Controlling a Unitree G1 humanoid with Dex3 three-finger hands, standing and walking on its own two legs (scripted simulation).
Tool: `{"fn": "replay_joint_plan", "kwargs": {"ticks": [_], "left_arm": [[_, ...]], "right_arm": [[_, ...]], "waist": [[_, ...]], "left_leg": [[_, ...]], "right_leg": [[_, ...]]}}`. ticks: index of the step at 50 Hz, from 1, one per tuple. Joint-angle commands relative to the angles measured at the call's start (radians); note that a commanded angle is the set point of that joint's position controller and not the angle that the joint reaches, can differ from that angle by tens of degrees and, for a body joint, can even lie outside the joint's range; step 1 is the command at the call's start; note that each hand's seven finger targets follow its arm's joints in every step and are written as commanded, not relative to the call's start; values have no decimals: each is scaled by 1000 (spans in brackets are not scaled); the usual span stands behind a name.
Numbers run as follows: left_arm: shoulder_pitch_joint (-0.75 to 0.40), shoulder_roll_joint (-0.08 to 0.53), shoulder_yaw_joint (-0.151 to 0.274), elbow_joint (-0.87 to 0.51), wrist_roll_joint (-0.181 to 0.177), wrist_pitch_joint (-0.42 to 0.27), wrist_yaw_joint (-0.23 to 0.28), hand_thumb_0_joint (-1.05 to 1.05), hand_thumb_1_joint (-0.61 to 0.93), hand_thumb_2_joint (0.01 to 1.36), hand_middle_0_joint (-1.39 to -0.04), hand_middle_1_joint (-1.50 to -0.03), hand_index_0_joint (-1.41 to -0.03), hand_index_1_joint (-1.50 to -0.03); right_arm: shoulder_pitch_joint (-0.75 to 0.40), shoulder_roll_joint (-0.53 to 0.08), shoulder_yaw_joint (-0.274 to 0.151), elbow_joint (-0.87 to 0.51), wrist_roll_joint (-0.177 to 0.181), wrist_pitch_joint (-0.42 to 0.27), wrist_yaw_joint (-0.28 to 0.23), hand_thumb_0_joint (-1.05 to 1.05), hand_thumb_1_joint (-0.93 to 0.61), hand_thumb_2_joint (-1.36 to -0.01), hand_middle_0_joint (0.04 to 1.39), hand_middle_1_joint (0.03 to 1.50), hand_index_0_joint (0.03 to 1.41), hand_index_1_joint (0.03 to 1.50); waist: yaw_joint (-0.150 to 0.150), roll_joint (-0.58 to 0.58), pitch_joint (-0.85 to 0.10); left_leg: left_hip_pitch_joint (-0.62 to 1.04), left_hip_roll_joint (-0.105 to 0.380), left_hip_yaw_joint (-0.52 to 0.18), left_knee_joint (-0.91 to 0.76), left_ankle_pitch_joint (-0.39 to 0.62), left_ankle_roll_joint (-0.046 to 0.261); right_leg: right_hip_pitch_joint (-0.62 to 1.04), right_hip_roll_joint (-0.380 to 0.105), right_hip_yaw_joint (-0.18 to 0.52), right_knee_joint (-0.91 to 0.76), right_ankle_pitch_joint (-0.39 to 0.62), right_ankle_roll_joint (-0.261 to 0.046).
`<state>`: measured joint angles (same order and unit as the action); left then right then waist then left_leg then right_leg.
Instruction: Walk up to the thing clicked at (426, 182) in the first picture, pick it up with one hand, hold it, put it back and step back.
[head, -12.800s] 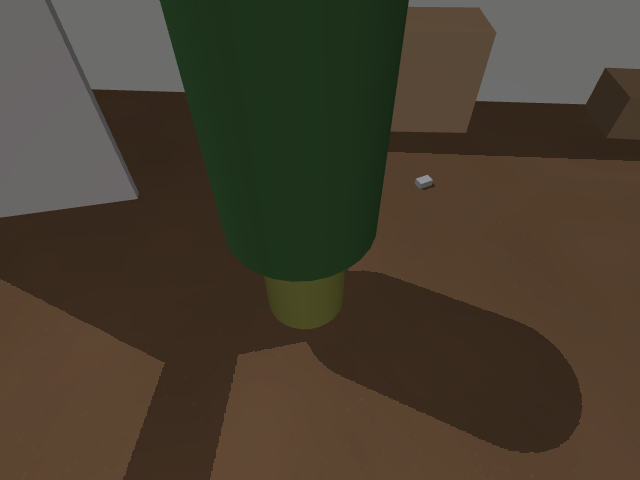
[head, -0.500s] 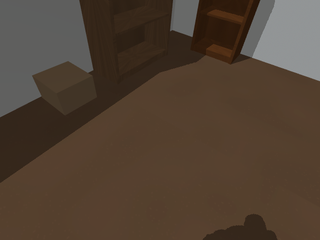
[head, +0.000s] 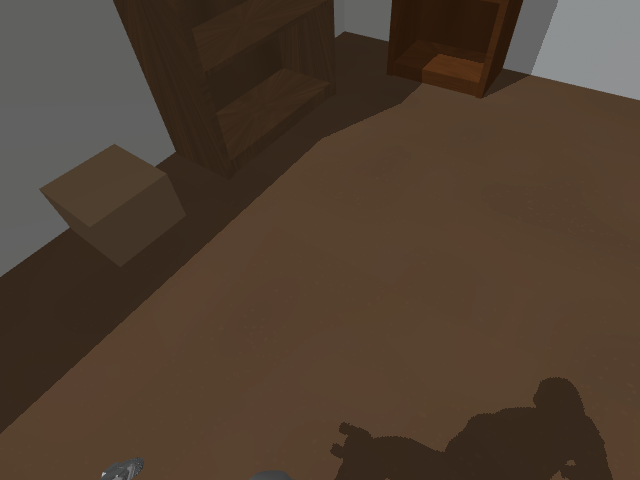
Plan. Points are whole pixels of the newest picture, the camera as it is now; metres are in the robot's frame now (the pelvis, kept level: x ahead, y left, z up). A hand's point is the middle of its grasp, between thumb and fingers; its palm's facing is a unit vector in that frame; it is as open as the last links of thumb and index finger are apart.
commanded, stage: walk up
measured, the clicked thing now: out of the picture -0.19 +1.09 -0.76
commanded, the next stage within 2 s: none
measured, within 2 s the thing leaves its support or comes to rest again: neither
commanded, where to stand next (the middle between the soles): +0.77 +0.02 m, yaw +1 degrees
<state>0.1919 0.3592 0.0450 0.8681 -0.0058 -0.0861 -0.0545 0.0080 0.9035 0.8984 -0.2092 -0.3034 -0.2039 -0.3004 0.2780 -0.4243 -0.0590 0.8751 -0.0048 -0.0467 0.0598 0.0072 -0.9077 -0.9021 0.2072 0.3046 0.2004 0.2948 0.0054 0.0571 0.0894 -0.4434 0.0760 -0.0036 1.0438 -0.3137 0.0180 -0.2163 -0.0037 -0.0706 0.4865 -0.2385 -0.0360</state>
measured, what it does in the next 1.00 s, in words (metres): walks ahead: left foot, then right foot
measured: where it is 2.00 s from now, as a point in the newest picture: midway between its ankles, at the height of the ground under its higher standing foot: (355, 308)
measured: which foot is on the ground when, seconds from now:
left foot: up 0.00-0.18, down 0.20-0.62, up 0.64-1.00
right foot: down 0.00-0.22, up 0.24-0.58, down 0.60-1.00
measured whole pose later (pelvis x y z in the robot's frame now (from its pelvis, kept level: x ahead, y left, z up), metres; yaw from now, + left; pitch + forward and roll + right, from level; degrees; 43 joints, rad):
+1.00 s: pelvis +0.44 +0.01 -0.01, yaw +7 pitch -2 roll -1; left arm 0.28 0.45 0.07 0.84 0.03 -0.04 -0.06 0.01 0.90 0.90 -0.21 -0.30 -0.21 -0.30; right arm 0.30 -0.41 -0.05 0.87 -0.01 0.00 0.11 0.01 -0.91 -0.90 0.21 0.30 0.20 0.29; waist 0.04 -0.02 0.06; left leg -0.45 0.09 0.08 0.67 -0.22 0.02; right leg -0.13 -0.08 -0.18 0.58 -0.40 0.02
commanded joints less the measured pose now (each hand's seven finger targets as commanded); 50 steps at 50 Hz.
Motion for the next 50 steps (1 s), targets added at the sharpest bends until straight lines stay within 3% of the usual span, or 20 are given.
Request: {"fn": "replay_joint_plan", "kwargs": {"ticks": [1, 6, 9, 10, 11, 12, 14, 17, 21, 24, 29, 30, 31, 32, 34, 38, 44, 46, 48, 50], "left_arm": [[44, 308, 89, -81, 13, -26, 14, 0, 900, 900, -200, -300, -200, -300], [64, 319, 82, -86, 15, -21, 6, 0, 900, 900, -200, -300, -200, -300], [63, 296, 65, -96, 17, -15, 10, 0, 900, 900, -200, -300, -200, -300], [96, 242, 45, -102, 9, -12, 14, 0, 900, 900, -200, -300, -200, -300], [139, 205, 43, -109, -10, -8, 20, 0, 900, 900, -200, -300, -200, -300], [105, 299, 57, -85, -1, -2, 37, 0, 900, 900, -200, -300, -200, -300], [126, 300, 50, -56, -7, -2, 34, 0, 900, 900, -200, -300, -200, -300], [182, 277, 49, -19, 0, 7, 14, 0, 900, 900, -200, -300, -200, -300], [104, 247, 50, -52, 17, 16, -11, 0, 900, 900, -200, -300, -200, -300], [66, 243, 60, -57, 18, 12, -20, 0, 900, 900, -200, -300, -200, -300], [189, 275, 90, -1, 23, -7, -8, 0, 900, 900, -200, -300, -200, -300], [272, 318, 110, 13, 26, -17, 5, 0, 900, 900, -200, -300, -200, -300], [325, 407, 128, 2, 26, -28, 21, 0, 900, 900, -200, -300, -200, -300], [289, 434, 118, -16, 15, -26, 21, 0, 900, 900, -200, -300, -200, -300], [172, 381, 107, -50, -1, -25, 27, 0, 900, 900, -200, -300, -200, -300], [109, 319, 84, -69, 6, -29, 29, 0, 900, 900, -200, -300, -200, -300], [138, 329, 95, -90, 17, -31, 23, 0, 900, 900, -200, -300, -200, -300], [-98, 340, 102, -177, 39, 1, -2, 0, 900, 900, -200, -300, -200, -300], [-78, 335, 93, -168, 39, 22, -3, 0, 900, 900, -200, -300, -200, -300], [-78, 287, 77, -167, 56, 45, -4, 0, 900, 900, -200, -300, -200, -300]], "right_arm": [[10, -169, -64, -73, -17, -21, 11, 0, -900, -900, 200, 300, 200, 300], [-79, -151, -70, -95, -19, -43, 22, 0, -900, -900, 200, 300, 200, 300], [99, -204, -95, -39, -26, -51, 7, 0, -900, -900, 200, 300, 200, 300], [214, -267, -117, -19, -41, -57, -5, 0, -900, -900, 200, 300, 200, 300], [247, -354, -134, -48, -39, -63, -14, 0, -900, -900, 200, 300, 200, 300], [200, -359, -140, -62, 0, -60, -15, 0, -900, -900, 200, 300, 200, 300], [88, -280, -102, -95, 10, -54, -30, 0, -900, -900, 200, 300, 200, 300], [28, -233, -74, -104, 9, -59, -31, 0, -900, -900, 200, 300, 200, 300], [44, -261, -80, -118, -1, -63, -25, 0, -900, -900, 200, 300, 200, 300], [23, -272, -81, -131, 2, -63, -18, 0, -900, -900, 200, 300, 200, 300], [-12, -218, -58, -149, 4, -46, -19, 0, -900, -900, 200, 300, 200, 300], [23, -172, -39, -145, 1, -43, -19, 0, -900, -900, 200, 300, 200, 300], [46, -103, -17, -162, 1, -40, -18, 0, -900, -900, 200, 300, 200, 300], [10, -199, -44, -146, -1, -29, -30, 0, -900, -900, 200, 300, 200, 300], [25, -230, -50, -100, 15, -26, -30, 0, -900, -900, 200, 300, 200, 300], [98, -199, -54, -42, 1, -14, -11, 0, -900, -900, 200, 300, 200, 300], [-43, -169, -54, -90, -15, -22, 15, 0, -900, -900, 200, 300, 200, 300], [20, -177, -54, -89, -5, 25, 35, 0, -900, -900, 200, 300, 200, 300], [2, -195, -70, -88, 0, 22, 36, 0, -900, -900, 200, 300, 200, 300], [213, -237, -93, -13, -1, 19, 12, 0, -900, -900, 200, 300, 200, 300]], "waist": [[22, -180, -30], [32, -157, -50], [-72, -26, -129], [-132, 145, -179], [-127, 290, -213], [-119, 139, -215], [-54, 39, -112], [-3, 76, -78], [-29, 115, -42], [-24, 105, -32], [70, -47, -104], [112, -215, -150], [119, -411, -129], [112, -287, -95], [62, -156, -42], [7, -219, -26], [52, -177, -31], [-5, -315, -85], [-11, -211, -52], [-101, -8, -144]], "left_leg": [[-86, 51, 1, -234, 34, -30], [89, 6, 72, -447, 187, -5], [401, -58, 110, -493, 124, 37], [543, 50, -59, -579, -30, 94], [653, 329, -610, -760, -157, 204], [594, 382, -684, -795, -191, 281], [454, 297, -394, -769, -8, 219], [294, 212, -139, -752, 228, 184], [288, 206, -93, -783, 156, 223], [232, 190, -68, -781, 46, 200], [76, 123, 5, -491, 47, 120], [-3, 39, 83, -218, 48, 90], [-194, -85, 89, 59, -209, 30], [-252, -85, -10, 141, -244, 24], [-253, -21, -99, 153, -118, 27], [-101, 4, -57, -32, -10, -3], [-57, 21, 13, -353, 79, -14], [-21, 53, 57, -318, 140, 0], [192, 13, 90, -367, 107, 9], [450, -67, 72, -412, -24, 60]], "right_leg": [[34, -249, 186, -246, 30, -212], [-2, -221, 128, -159, 79, -160], [-105, -163, 66, 143, 230, -111], [-235, -91, 8, 436, 185, -73], [-478, 77, 22, 673, -222, -10], [-482, 15, 142, 764, -303, -26], [-451, -46, 187, 747, -168, -16], [-315, -96, 128, 565, -123, 13], [-316, -111, 63, 356, -81, 37], [-233, -106, 40, 205, 36, 27], [146, -33, 2, 80, 61, 2], [267, -89, 99, -29, -103, -22], [309, -336, 524, -186, -269, -86], [230, -441, 753, -280, -350, -192], [177, -386, 559, -243, -209, -209], [13, -270, 254, -246, -44, -172], [46, -278, 169, -212, -47, -186], [63, -311, 43, -193, -112, -123], [-145, -293, 4, -111, -254, -98], [-247, -201, -63, 252, -267, -62]]}}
